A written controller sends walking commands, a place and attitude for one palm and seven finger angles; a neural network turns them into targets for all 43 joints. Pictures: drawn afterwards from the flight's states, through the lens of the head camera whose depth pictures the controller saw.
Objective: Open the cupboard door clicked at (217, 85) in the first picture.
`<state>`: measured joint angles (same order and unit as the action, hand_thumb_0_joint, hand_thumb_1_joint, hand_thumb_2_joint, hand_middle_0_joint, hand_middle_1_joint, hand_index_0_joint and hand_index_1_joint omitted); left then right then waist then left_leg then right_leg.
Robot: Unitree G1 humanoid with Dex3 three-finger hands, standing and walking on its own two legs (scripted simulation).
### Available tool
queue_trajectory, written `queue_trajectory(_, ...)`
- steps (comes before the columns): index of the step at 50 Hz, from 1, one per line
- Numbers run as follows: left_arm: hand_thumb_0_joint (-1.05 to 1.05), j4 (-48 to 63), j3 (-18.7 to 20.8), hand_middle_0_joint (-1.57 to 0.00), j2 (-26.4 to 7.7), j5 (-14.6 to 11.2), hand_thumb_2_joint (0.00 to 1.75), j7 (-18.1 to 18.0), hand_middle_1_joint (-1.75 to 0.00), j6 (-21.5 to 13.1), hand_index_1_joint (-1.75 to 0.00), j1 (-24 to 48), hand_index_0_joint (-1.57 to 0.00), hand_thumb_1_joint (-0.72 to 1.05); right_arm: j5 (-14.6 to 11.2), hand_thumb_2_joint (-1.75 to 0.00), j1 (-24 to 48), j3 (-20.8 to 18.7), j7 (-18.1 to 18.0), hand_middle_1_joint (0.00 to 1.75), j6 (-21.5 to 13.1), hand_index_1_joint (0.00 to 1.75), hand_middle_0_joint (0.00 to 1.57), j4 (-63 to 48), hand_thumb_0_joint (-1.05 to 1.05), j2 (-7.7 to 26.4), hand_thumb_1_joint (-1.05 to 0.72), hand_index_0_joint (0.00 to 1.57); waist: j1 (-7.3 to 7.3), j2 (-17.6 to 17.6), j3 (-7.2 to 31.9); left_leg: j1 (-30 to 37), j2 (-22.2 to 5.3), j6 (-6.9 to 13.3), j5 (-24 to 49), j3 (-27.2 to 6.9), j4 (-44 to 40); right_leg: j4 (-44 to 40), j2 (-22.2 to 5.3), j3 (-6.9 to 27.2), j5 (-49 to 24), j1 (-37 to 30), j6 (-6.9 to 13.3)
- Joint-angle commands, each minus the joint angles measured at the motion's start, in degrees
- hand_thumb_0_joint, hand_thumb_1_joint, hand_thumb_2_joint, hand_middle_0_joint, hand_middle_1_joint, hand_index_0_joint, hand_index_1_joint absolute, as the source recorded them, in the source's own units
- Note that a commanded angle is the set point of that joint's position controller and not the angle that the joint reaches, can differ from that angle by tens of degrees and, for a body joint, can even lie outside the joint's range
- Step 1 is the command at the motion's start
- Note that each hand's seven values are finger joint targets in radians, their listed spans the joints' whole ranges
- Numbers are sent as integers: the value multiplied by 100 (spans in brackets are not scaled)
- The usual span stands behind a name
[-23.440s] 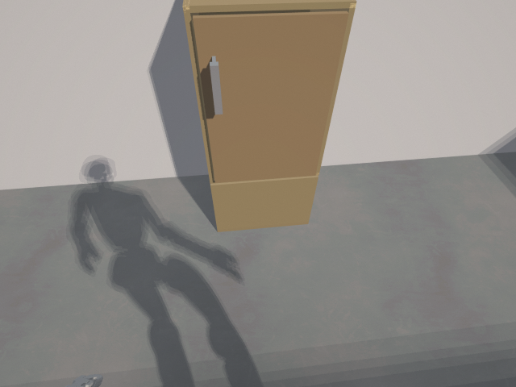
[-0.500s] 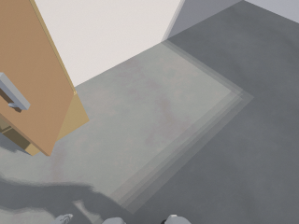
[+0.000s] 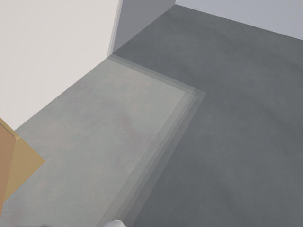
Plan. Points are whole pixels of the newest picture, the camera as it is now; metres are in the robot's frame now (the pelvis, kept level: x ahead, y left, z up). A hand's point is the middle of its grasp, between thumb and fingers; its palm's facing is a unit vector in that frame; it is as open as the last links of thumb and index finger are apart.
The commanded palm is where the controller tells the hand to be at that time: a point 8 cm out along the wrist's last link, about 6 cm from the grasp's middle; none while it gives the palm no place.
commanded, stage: walk to a spot facing it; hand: left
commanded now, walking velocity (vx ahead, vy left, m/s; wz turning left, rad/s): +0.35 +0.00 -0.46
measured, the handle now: out of the picture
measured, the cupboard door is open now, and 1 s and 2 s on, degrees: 46 46 46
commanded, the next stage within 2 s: turn to face it in 1.38 s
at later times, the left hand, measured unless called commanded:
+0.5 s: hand (130, 166) +0.33 +0.09 -0.16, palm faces -0.22 -0.95 -0.20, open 7.4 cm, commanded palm none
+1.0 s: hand (154, 120) +0.54 +0.02 -0.17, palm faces -0.24 -0.95 -0.20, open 7.4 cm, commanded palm none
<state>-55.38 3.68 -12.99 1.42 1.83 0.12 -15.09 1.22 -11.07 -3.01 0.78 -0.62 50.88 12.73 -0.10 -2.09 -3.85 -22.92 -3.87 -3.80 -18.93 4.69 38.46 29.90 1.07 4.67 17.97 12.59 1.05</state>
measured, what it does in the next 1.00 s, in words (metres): walks ahead, turning right: left foot, then right foot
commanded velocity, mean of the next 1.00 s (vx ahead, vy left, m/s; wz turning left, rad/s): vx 0.37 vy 0.00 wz -0.17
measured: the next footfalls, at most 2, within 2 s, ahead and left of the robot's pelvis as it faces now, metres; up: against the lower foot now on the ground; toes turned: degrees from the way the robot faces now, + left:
left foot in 0.02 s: +0.10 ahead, +0.14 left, +0.00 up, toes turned +4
right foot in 0.36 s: +0.22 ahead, -0.17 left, +0.00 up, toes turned -16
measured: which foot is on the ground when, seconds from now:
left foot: up 0.00-0.00, down 0.02-0.34, up 0.36-0.66, down 0.68-0.96, up 0.98-1.00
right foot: down 0.00-0.02, up 0.04-0.34, down 0.36-0.68, up 0.70-0.96, down 0.98-1.00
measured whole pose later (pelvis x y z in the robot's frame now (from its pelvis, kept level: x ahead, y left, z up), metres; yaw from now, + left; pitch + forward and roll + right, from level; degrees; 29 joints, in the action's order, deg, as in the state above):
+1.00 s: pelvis +0.40 -0.15 -0.01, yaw -15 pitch +0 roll +2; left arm -57.3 3.7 -10.9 1.5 2.6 -2.9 -9.5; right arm 1.6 -21.3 -2.9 0.4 -0.9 62.2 10.2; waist 0.7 -0.1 -2.7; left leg -11.4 -6.1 -1.8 -26.5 7.0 38.6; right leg 34.9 -4.4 -5.6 14.4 21.9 1.7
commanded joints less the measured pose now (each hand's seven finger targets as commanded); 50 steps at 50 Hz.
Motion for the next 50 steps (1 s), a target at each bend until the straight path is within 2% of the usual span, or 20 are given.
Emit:
queue_trajectory(1, 0, 820, 140, -20, -319, -72, 90, 30, -30, -130, -30, 627, -20, 90, 185, -90, -2036, -378, -216, 30, -311, 30, 20, 208, 0, 1622, -90, 20, 950, 2511, 709, 3191, -2299, 883, -2129, -3036, -2589, 2447, 409, -489, 1794, 3187, 8)
queue_trajectory(3, 0, 1065, 191, -20, -532, -4, 90, 107, -30, -218, -30, 1246, -20, 90, 168, -90, -1834, -325, -213, 30, -314, 30, 20, 56, 0, 1604, -90, 20, 775, 840, 240, 2045, -2855, 1553, -2546, -3738, -3021, 3782, -393, -188, 1304, 3363, 57)
queue_trajectory(6, 0, 763, 210, -20, -289, 66, 90, 212, -30, -130, -30, 974, -20, 90, 128, -90, -1052, -125, -213, 30, -400, 30, 20, 57, 0, 915, -90, 20, 230, 1148, -163, 1483, -1834, 986, -811, -1576, -2953, 3789, -721, -380, 26, 3188, -93)
queue_trajectory(9, 0, 736, 89, -20, -71, 38, 90, 273, -30, -85, -30, 1063, -20, 90, 115, -90, -1237, -103, -210, 30, -437, 30, 20, 237, 0, 823, -90, 20, 243, 1301, 346, 1794, -1404, 836, 868, -189, -2579, 2332, -659, -805, -213, 2431, -133)
queue_trajectory(15, 0, 506, 151, -20, -301, 35, 90, 206, -30, -87, -30, 748, -20, 90, 124, -90, -1064, -130, -132, 30, -269, 30, 20, 383, 0, 863, -90, 20, -79, 895, 283, 837, -1381, 647, 448, 390, -1779, 425, -216, -1344, -480, -9, 20)
queue_trajectory(16, 0, 262, 225, -20, -571, 51, 90, 156, -30, -132, -30, 17, -20, 90, 81, -90, -998, -96, -109, 30, -260, 30, 20, 383, 0, 758, -90, 20, -427, 325, 565, 282, -1042, 476, 730, 677, -674, 121, -181, -1133, -261, -1203, 182)
queue_trajectory(17, 0, -5, 393, -20, -1218, 85, 90, 58, -30, -222, -30, -950, -20, 90, -32, -90, -866, -6, -54, 30, -276, 30, 20, 239, 0, 394, -90, 20, -888, -1284, 1071, -1199, -398, 207, -59, 1186, 1328, -650, -1567, 919, 764, -2667, 757)
queue_trajectory(18, 0, -135, 480, -20, -1643, -45, 90, -50, -30, -210, -30, -1413, -20, 90, -62, -90, -429, 17, -45, 30, -278, 30, 20, -52, 0, 301, -90, 20, -1044, -1770, 1066, -1995, -50, 189, -1827, 497, 2759, -1686, -2625, 2765, 685, -2575, 1296)
queue_trajectory(19, 0, -73, 443, -20, -1650, -73, 90, -119, -30, -164, -30, -1024, -20, 90, -40, -90, -311, -52, -53, 30, -268, 30, 20, -45, 0, 413, -90, 20, -839, -1172, 722, -2317, -394, 207, -1614, -72, 3303, -1817, -2701, 2748, 1442, -2038, 1583)
queue_trajectory(23, 0, 149, 207, -20, -657, -8, 90, -201, -30, -299, -30, 217, -20, 90, 60, -90, -578, -86, -41, 30, -154, 30, 20, 437, 0, 180, -90, 20, 24, -821, 370, -910, -674, 102, -325, -196, 2118, -1669, -1725, 620, -557, -168, 1016)
queue_trajectory(31, 0, -156, 230, -20, -673, -69, 90, -114, -30, -364, -30, 114, -20, 90, 66, -90, -681, -88, 32, 30, -299, 30, 20, 517, 0, 197, -90, 20, 247, 37, 298, 1152, -68, 155, 965, 360, -992, -1056, -1110, 50, -157, 260, 676)
queue_trajectory(32, 0, -113, 191, -20, -527, -65, 90, -94, -30, -351, -30, 131, -20, 90, 76, -90, -1124, -155, -16, 30, -342, 30, 20, 662, 0, 468, -90, 20, 475, 596, 397, 1960, -326, 335, 570, -61, -1223, -188, -845, -138, -213, 819, 525)
queue_trajectory(34, 0, 216, 52, -20, -128, -66, 90, -47, -30, -386, -30, 284, -20, 90, 199, -90, -2425, -337, -137, 30, -319, 30, 20, 865, 0, 1336, -90, 20, 942, 1941, 899, 3232, -2505, 1490, -561, -3251, -2482, 3102, 101, -866, 1439, 2633, 90)
queue_trajectory(36, 0, 323, 99, -20, -251, 1, 90, -52, -30, -391, -30, 963, -20, 90, 156, -90, -1920, -274, -143, 30, -299, 30, 20, 755, 0, 1012, -90, 20, 742, 1401, 121, 2079, -2357, 1581, -985, -3117, -2743, 4267, -490, -312, 842, 3216, 104)
queue_trajectory(38, 0, 228, 98, -20, -197, 24, 90, 52, -30, -345, -30, 817, -20, 90, 122, -90, -1264, -166, -167, 30, -385, 30, 20, 631, 0, 630, -90, 20, 339, 1139, -97, 1607, -1887, 1202, -303, -1917, -2815, 3672, -812, -320, 243, 2929, -14)
queue_trajectory(41, 0, 148, 27, -20, 22, -5, 90, 106, -30, -244, -30, 715, -20, 90, 107, -90, -1121, -169, -152, 30, -408, 30, 20, 685, 0, 640, -90, 20, 202, 1055, 297, 1341, -1403, 1037, 644, -550, -2680, 1785, -772, -766, 0, 1710, -95)
queue_trajectory(46, 0, -140, 123, -20, -201, 25, 90, 90, -30, -255, -30, 16, -20, 90, 75, -90, -837, -178, -86, 30, -261, 30, 20, 738, 0, 643, -90, 20, -174, 483, 361, 461, -967, 733, -689, -76, -1891, 209, -318, -1300, -541, -383, -97)
queue_trajectory(47, 0, -283, 207, -20, -473, 36, 90, 48, -30, -277, -30, -455, -20, 90, 48, -90, -719, -142, -68, 30, -245, 30, 20, 702, 0, 501, -90, 20, -445, -87, 326, -185, -602, 544, -1018, 237, -1063, -219, -592, -802, 158, -1115, 38)
queue_trajectory(49, 0, -504, 398, -20, -1371, -14, 90, -74, -30, -296, -30, -1474, -20, 90, -21, -90, -212, -32, 16, 30, -227, 30, 20, 318, 0, 78, -90, 20, -954, -1800, 439, -1847, 108, 375, -1850, 325, 2031, -2250, -2628, 2515, 2274, -1861, 1086)
queue_trajectory(50, 0, -475, 353, -20, -1193, -20, 90, -138, -30, -315, -30, -1245, -20, 90, -2, -90, -24, -92, -10, 30, -267, 30, 20, 325, 0, 240, -90, 20, -769, -1472, 249, -2155, -193, 372, -1289, -119, 2765, -2195, -2602, 2580, 2034, -1709, 1245)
